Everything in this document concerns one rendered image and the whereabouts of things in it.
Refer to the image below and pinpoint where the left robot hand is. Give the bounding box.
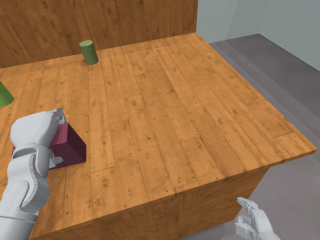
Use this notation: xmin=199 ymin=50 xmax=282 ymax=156
xmin=10 ymin=108 xmax=67 ymax=169

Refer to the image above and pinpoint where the table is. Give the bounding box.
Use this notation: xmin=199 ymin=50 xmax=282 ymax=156
xmin=0 ymin=0 xmax=318 ymax=240

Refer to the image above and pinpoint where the left robot forearm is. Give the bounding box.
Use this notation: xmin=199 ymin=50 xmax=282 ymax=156
xmin=0 ymin=144 xmax=50 ymax=240

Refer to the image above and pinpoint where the sponge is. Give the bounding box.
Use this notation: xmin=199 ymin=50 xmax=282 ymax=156
xmin=11 ymin=122 xmax=87 ymax=170

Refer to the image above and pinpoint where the right robot hand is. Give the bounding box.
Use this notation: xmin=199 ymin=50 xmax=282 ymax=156
xmin=235 ymin=197 xmax=274 ymax=240

